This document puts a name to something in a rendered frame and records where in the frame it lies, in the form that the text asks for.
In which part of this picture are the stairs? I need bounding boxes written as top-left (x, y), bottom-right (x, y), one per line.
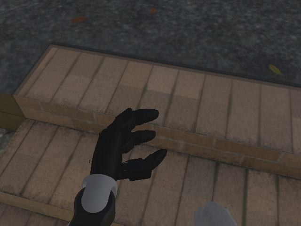
top-left (0, 95), bottom-right (301, 226)

